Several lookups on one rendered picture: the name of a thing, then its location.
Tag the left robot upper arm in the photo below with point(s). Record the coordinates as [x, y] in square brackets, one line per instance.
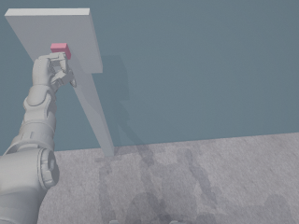
[25, 178]

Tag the button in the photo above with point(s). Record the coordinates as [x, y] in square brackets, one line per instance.
[61, 47]

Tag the left robot hand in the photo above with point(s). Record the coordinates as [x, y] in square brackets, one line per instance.
[43, 72]

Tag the panel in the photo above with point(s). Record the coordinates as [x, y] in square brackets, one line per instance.
[38, 28]

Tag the robot left forearm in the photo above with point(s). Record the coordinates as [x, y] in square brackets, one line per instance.
[39, 123]

